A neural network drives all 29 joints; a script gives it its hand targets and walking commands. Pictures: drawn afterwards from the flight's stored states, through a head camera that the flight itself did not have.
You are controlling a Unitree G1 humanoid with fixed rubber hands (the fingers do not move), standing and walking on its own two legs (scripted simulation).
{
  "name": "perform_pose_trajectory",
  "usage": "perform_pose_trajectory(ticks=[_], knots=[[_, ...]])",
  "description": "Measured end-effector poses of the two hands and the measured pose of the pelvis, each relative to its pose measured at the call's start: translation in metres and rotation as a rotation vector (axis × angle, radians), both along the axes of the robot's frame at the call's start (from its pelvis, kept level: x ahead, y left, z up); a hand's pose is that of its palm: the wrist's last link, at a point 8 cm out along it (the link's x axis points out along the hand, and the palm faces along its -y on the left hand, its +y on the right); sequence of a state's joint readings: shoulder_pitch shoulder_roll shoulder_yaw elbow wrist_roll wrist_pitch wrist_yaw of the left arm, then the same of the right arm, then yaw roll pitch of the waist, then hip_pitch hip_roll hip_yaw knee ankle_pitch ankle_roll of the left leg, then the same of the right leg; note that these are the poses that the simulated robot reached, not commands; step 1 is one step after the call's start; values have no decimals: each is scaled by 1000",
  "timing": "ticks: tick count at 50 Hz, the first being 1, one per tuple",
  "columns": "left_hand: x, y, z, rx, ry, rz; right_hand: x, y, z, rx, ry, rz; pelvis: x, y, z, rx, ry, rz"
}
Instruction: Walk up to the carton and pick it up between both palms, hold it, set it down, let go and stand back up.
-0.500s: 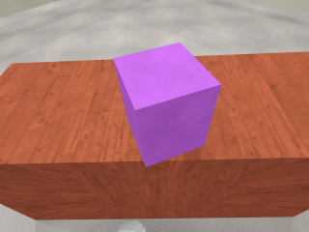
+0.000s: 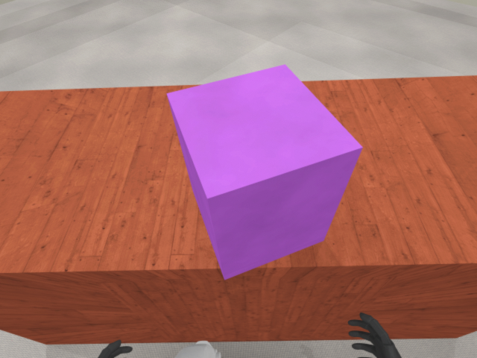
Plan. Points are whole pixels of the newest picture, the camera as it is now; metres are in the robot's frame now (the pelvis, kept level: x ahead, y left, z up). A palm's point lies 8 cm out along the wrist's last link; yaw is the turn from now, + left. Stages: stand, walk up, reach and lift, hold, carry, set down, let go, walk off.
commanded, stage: walk up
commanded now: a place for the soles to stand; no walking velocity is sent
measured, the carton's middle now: (253, 175) +0.40 -0.01 +0.09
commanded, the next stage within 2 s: none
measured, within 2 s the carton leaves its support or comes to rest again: neither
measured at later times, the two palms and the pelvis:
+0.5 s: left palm out of the picture +0.14 +0.25 -0.08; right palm out of the picture +0.08 -0.24 -0.10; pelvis +0.02 +0.02 +0.02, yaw -4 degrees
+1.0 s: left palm out of the picture +0.08 +0.29 -0.10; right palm out of the picture +0.07 -0.23 -0.10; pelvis +0.00 +0.04 +0.01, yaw -7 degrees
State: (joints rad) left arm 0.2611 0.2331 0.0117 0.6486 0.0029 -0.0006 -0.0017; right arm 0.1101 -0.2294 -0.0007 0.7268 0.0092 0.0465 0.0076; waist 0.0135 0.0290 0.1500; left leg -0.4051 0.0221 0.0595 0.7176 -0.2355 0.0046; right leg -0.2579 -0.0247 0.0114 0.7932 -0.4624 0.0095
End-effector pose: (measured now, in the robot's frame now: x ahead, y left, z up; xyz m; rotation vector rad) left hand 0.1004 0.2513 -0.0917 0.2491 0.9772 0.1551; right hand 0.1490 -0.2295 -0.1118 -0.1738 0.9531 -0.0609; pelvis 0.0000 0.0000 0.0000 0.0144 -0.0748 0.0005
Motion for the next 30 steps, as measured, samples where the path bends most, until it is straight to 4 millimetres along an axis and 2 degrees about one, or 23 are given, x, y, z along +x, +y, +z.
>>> perform_pose_trajectory(ticks=[7, 14, 22, 30], knots=[[37, -7, 23, -1, -67, -71, -34, -20, 5, -23, 61, -64, 11, 3, 13, -4, 15, -18], [54, -4, 22, 0, -55, -104, -63, -27, 7, -46, 121, -116, 17, 7, 16, -7, 29, -36], [50, 0, 15, -17, -13, -108, -75, -15, 7, -48, 154, -124, 20, 14, 17, -17, 40, -59], [32, 8, 4, -30, 47, -102, -63, 0, 11, -42, 116, -115, 16, 23, 17, -22, 41, -82]])
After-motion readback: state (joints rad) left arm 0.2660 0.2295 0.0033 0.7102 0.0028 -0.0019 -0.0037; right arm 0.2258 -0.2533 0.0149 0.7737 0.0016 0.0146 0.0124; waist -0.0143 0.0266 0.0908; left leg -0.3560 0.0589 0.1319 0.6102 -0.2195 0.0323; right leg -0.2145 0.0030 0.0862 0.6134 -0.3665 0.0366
